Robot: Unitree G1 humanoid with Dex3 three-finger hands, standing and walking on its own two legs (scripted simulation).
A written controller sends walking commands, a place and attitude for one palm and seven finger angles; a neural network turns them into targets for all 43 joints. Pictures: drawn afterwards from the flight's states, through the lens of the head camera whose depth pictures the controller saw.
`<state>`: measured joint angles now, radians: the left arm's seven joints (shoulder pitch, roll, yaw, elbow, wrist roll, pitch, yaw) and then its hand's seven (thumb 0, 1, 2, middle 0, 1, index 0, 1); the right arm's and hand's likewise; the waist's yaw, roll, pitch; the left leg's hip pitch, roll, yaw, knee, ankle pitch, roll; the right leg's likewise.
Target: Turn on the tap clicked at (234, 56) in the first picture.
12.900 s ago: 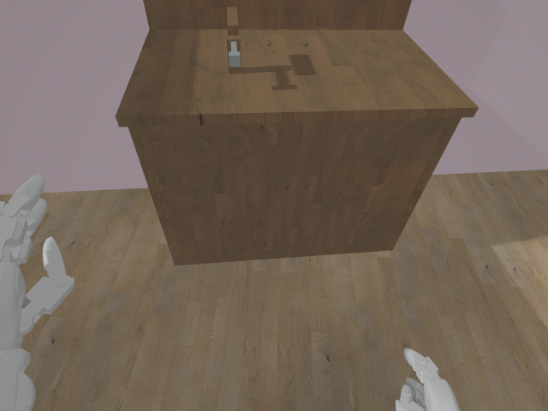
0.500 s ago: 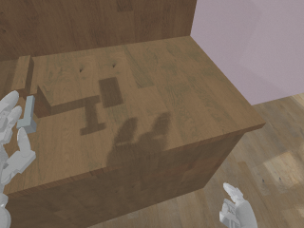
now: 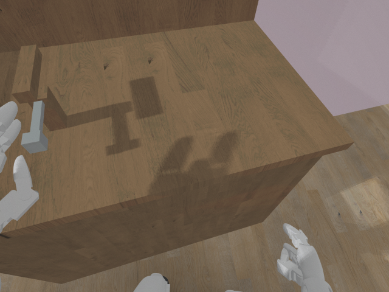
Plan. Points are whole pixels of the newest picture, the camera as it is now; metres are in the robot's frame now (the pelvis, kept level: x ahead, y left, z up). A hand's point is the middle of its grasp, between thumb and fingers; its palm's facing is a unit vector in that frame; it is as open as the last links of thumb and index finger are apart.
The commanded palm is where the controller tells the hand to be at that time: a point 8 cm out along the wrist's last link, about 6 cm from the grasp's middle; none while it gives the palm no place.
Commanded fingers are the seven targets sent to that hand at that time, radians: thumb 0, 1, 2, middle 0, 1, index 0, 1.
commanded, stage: come to a stop and stand still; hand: left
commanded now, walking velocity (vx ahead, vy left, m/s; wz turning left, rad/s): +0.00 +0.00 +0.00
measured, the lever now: (35, 142) +0.33 +0.31 +0.12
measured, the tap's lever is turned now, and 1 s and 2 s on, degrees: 0 0 0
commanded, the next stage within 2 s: look again from close up in 1.42 s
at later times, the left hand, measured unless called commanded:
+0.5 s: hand out of the picture +0.25 +0.31 +0.19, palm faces +0.44 -0.83 -0.34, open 7.4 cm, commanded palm +0.17 +0.31 +0.19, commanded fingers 0.00 0.90 0.90 -0.20 -0.30 -0.20 -0.30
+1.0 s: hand out of the picture +0.26 +0.31 +0.17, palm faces +0.37 -0.86 -0.34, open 7.4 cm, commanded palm +0.20 +0.34 +0.19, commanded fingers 0.00 0.90 0.90 -0.20 -0.30 -0.20 -0.30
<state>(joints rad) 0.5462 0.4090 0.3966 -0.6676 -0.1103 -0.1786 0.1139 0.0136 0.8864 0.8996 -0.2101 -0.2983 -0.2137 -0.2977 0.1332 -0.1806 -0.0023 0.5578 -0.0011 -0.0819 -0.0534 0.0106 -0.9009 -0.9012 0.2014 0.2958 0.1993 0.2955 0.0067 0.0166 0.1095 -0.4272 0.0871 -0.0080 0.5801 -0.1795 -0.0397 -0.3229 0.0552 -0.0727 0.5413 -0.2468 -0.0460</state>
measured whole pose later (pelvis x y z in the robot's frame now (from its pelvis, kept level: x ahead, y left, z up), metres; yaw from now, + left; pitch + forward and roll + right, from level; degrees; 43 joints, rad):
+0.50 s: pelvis +0.00 +0.04 +0.01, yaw -3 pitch -2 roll -2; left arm 0.25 0.43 0.44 -0.36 -0.06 -0.21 0.09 0.01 0.89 0.90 -0.21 -0.30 -0.21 -0.30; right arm 0.22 -0.22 0.00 0.58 0.02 -0.17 -0.01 0.01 -0.90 -0.90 0.20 0.30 0.20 0.30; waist 0.04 -0.03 0.07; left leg -0.31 0.01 0.02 0.54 -0.19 0.03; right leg -0.23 0.01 0.00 0.49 -0.22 0.01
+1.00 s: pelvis +0.04 +0.06 +0.01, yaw -2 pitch -1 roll -2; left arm 0.38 0.35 0.35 -0.47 -0.01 -0.22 0.10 0.01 0.89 0.90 -0.21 -0.30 -0.21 -0.30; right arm 0.18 -0.16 0.04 0.58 0.00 -0.14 0.00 0.01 -0.90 -0.90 0.20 0.30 0.20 0.30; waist 0.02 -0.03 0.06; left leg -0.26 -0.03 0.02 0.50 -0.22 0.06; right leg -0.16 -0.02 0.00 0.40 -0.23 0.05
